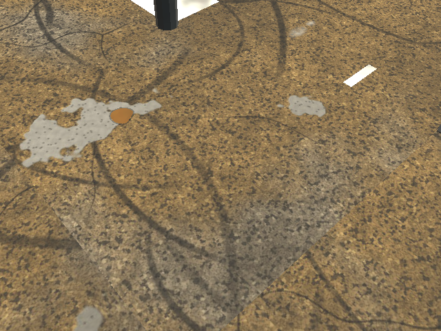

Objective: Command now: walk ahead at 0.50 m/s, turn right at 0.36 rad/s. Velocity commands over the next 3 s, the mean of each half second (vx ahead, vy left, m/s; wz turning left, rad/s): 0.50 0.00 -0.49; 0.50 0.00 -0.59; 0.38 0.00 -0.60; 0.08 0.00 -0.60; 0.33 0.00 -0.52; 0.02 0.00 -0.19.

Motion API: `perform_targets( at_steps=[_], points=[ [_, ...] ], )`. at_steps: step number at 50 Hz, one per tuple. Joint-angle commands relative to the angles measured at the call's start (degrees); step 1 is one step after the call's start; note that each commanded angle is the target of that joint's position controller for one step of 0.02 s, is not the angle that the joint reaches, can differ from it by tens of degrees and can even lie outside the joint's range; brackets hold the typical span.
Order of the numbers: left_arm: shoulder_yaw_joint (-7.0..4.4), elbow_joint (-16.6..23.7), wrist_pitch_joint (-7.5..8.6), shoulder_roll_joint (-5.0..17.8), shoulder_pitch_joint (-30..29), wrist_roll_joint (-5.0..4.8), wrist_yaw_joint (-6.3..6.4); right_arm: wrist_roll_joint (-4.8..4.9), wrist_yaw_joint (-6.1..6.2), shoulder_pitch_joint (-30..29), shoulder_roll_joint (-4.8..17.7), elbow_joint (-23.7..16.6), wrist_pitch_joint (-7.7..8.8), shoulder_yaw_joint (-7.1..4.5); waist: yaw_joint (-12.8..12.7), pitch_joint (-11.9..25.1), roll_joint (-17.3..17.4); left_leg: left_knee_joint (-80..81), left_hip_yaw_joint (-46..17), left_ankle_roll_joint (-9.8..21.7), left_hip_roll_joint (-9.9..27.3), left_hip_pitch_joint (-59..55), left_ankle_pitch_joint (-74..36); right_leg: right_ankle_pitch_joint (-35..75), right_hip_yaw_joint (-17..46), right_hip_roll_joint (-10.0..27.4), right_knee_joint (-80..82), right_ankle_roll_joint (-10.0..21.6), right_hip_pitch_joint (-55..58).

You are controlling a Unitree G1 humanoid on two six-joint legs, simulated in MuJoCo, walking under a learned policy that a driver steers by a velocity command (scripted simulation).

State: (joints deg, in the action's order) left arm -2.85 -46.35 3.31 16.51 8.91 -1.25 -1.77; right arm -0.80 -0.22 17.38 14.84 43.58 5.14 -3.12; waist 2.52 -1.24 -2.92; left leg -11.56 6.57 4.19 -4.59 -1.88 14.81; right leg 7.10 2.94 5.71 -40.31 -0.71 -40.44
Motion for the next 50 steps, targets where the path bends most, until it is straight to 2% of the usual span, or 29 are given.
perform_targets(
  at_steps=[1,3,5,6,7,8,9,10,11,12,13,14,15,18,22,26,28,30,31,32,33,34,35,36,38,40,43,47,50],
  points=[
    [0.04,6.4,1.10,2.2,-8.3,0.03,-1.19,0.51,0.61,1.5,9.3,-1.2,0.04,-2.60,2.4,-3.9,4.6,3.1,-1.4,4.9,17.2,0.2,-24.5,0.9,-2.0,-1.1,5.1,1.4,-0.5],
    [0.06,7.9,1.22,2.3,-9.7,0.18,-2.13,0.88,0.96,2.1,9.8,-0.5,-1.09,-2.87,2.3,-3.7,4.9,-0.5,-0.7,4.6,18.9,-5.1,-32.0,-4.9,-3.8,-2.2,6.5,2.8,-2.3],
    [-0.58,8.8,1.02,3.7,-7.9,0.25,-2.70,1.05,1.71,0.9,11.3,-0.8,-2.18,-3.26,0.3,-0.9,7.2,-7.3,0.8,3.3,19.2,-7.7,-51.0,-11.7,-7.3,-5.3,6.6,4.8,2.0],
    [-1.28,8.7,0.74,5.1,-4.9,0.31,-2.68,1.08,2.21,0.4,12.2,-1.0,-2.69,-3.45,-1.7,1.7,8.9,-12.6,1.4,2.5,19.2,-8.1,-61.0,-15.1,-8.9,-7.4,5.8,6.0,6.6],
    [-2.49,7.7,0.52,7.5,1.4,0.24,-2.40,1.00,2.61,-0.2,12.7,-1.2,-3.17,-3.47,-5.3,5.5,9.2,-21.6,2.3,1.4,18.4,-6.1,-65.4,-16.0,-9.4,-9.3,6.3,7.7,15.2],
    [-4.15,6.1,0.35,10.8,10.5,0.19,-1.59,1.21,2.99,-1.4,12.5,-1.7,-3.12,-3.18,-10.6,10.1,7.1,-35.0,3.4,-0.7,16.2,2.3,-58.4,-11.6,-6.0,-9.0,10.2,10.4,30.5],
    [-5.81,5.5,-0.07,17.0,16.6,0.36,-0.42,-0.37,2.44,3.7,6.9,-3.9,-1.85,-1.35,-9.0,17.7,-5.3,-57.1,2.9,-4.4,9.0,25.2,-21.3,-10.4,17.9,5.5,9.1,19.1,54.0],
    [-5.17,6.3,0.42,15.9,15.9,-0.16,-0.54,-0.39,1.11,4.4,4.6,-4.7,0.42,0.13,-7.5,25.4,-8.6,-70.3,-8.9,-5.9,-1.1,41.0,19.2,-16.6,45.4,14.1,18.3,27.5,65.9],
    [-4.16,6.3,0.44,12.0,15.6,0.16,-0.28,2.12,-0.06,-2.1,9.1,-5.8,2.16,-1.00,-10.5,21.0,-3.5,-71.8,-14.7,-4.4,3.2,47.4,16.0,-20.4,38.8,12.0,20.9,23.8,64.2],
    [-3.65,6.7,0.56,9.9,12.5,0.07,-0.04,2.96,-0.41,-5.7,9.3,-7.2,3.07,-0.74,-9.4,13.2,-0.2,-67.1,-13.6,-3.4,6.0,48.7,11.0,-19.4,30.8,9.9,21.8,21.2,56.0],
    [-3.19,7.5,0.52,8.7,8.6,-0.04,0.04,1.79,-0.09,-6.8,8.8,-7.2,3.36,-0.76,-6.5,7.5,4.1,-61.0,-12.6,-3.5,8.1,46.5,8.1,-14.4,25.2,7.4,22.8,19.3,46.2],
    [-2.59,8.4,0.51,6.9,5.8,0.34,0.23,0.56,0.23,-6.6,9.5,-7.0,2.95,-1.32,-4.3,4.6,4.0,-56.8,-12.2,-4.1,9.5,42.6,6.3,-8.6,21.2,5.6,24.1,18.6,39.0],
    [-2.37,9.4,0.40,6.6,4.4,0.93,0.44,0.26,0.19,-5.4,9.3,-7.0,2.23,-1.48,-2.6,3.7,2.2,-55.2,-12.1,-4.9,10.0,39.2,5.3,-5.6,19.7,4.4,25.5,18.8,34.1],
    [-2.95,9.7,0.52,8.4,3.7,0.75,1.28,-0.15,0.60,-4.6,7.0,-7.2,0.59,-0.81,-1.2,2.4,1.0,-46.0,-9.7,-7.8,10.0,35.9,2.2,0.7,14.2,2.2,27.2,18.7,25.6],
    [-3.59,8.8,-0.30,10.1,6.5,-0.07,2.35,0.02,0.36,-13.3,4.6,-9.0,0.74,0.44,-5.0,2.0,-1.3,-27.2,-8.2,-9.2,6.5,30.0,-15.4,-5.7,9.5,-2.4,25.7,14.3,21.4],
    [-3.58,7.7,-1.20,9.7,10.2,-0.48,2.60,1.34,-0.48,-16.9,7.1,-10.0,1.56,-0.47,-6.4,2.9,-2.7,-18.6,-10.7,-8.4,4.7,27.4,-17.0,-13.9,16.1,0.1,21.1,12.3,27.0],
    [-3.65,7.9,-1.33,9.5,9.7,-0.20,2.67,1.54,-0.70,-14.8,8.7,-9.7,2.08,-1.36,-4.5,2.9,-4.1,-17.1,-11.3,-6.5,4.9,24.8,-12.9,-15.4,19.8,1.6,17.5,11.1,29.3],
    [-2.72,8.7,-1.22,6.5,8.8,0.26,2.50,0.89,-0.27,-6.3,10.7,-7.8,2.64,-2.72,0.2,6.6,-3.7,-14.8,-11.6,-3.1,6.9,12.1,-10.9,-14.3,18.2,-1.8,8.2,8.1,26.9],
    [-1.32,9.6,-0.99,2.5,9.9,1.17,2.27,-0.02,0.23,1.7,13.9,-7.3,2.73,-3.57,3.1,14.2,3.7,-14.7,-21.6,0.5,17.1,-1.4,-5.7,-22.9,12.9,-5.9,-8.0,5.8,20.9],
    [-0.37,11.9,-0.25,0.0,17.7,-0.58,2.12,-0.70,-0.15,5.6,18.9,-5.1,1.85,-4.71,-0.9,19.2,24.1,-7.7,-50.4,10.3,29.1,-15.8,8.7,-42.6,5.9,-12.2,-26.5,2.6,1.2],
    [-1.47,10.1,-0.29,6.4,16.7,-1.30,2.35,0.56,-0.37,4.3,13.4,-6.0,1.67,-3.75,0.9,15.3,17.4,-5.0,-54.1,9.8,29.0,-13.5,22.1,-39.2,7.4,-7.4,-33.9,1.8,-5.5],
    [-2.38,10.7,-0.64,9.4,10.4,-0.84,2.35,0.78,-0.05,2.0,10.0,-6.4,1.35,-2.79,2.5,8.7,11.8,-4.8,-43.8,7.2,26.2,-7.6,19.6,-33.7,6.2,-5.6,-35.6,1.5,-6.9],
    [-2.46,11.3,-0.95,8.9,7.4,-0.13,2.45,0.23,0.02,-0.6,8.9,-6.5,1.04,-2.23,1.8,5.4,7.9,-4.7,-35.6,5.7,23.6,-1.4,10.6,-29.7,4.8,-3.7,-34.5,1.3,-5.0],
    [-2.62,12.0,-0.98,8.2,5.6,0.34,2.29,0.03,0.11,-2.2,7.5,-6.0,0.80,-1.79,1.0,2.6,7.8,-3.7,-29.9,5.3,21.3,3.0,3.6,-27.1,4.9,-2.4,-31.8,1.1,-3.9],
    [-2.59,12.4,-1.48,6.3,6.2,-0.42,1.64,-0.05,0.35,-3.1,6.3,-5.3,1.07,-1.41,-0.7,1.4,10.4,-1.2,-22.1,4.8,18.9,7.4,-3.2,-24.7,3.9,-0.5,-28.7,0.9,-0.1],
    [-2.21,13.0,-2.09,4.4,5.4,-0.35,1.44,0.41,0.34,-2.8,7.0,-4.1,1.43,-1.73,-1.0,0.6,9.7,0.7,-17.7,5.8,19.1,8.2,-7.7,-23.5,2.9,0.0,-26.0,0.4,-0.7],
    [-1.76,14.1,-2.33,3.3,2.4,0.07,1.23,0.24,0.47,-2.4,9.1,-2.5,1.35,-2.48,-0.8,0.0,7.5,2.0,-12.6,6.8,20.2,6.6,-14.2,-18.3,2.6,0.6,-19.3,-0.6,-3.2],
    [-1.16,14.9,-1.63,2.2,-3.3,-0.01,-0.09,0.57,0.79,-2.2,10.5,-0.9,0.60,-2.72,1.1,-1.3,6.7,2.1,-4.2,4.9,18.5,5.3,-18.3,-7.3,-0.6,-0.1,-6.4,0.1,-0.2],
    [-0.88,16.5,-1.38,1.7,-8.0,-0.17,-1.15,1.24,0.84,0.1,11.9,0.7,-0.11,-3.06,2.6,-2.9,6.3,1.5,-1.0,4.0,19.4,2.3,-19.9,-6.6,-3.4,-1.0,0.1,1.5,1.5]
  ],
)
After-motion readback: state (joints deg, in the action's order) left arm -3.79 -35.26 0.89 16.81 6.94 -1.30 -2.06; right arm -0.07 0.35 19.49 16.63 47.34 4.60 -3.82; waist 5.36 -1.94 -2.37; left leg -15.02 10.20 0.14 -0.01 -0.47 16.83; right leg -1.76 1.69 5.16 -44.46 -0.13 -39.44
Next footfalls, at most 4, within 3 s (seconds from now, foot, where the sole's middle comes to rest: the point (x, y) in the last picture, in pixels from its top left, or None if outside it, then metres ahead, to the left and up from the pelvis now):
0.16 right None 0.27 -0.13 -0.78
0.62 left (206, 300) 0.58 0.03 -0.78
1.14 right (319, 263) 0.69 -0.34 -0.78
1.56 left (315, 193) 0.98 -0.39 -0.78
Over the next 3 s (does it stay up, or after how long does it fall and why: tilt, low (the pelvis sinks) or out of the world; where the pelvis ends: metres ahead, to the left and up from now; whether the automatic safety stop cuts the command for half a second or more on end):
stays up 0.86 -0.61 -0.01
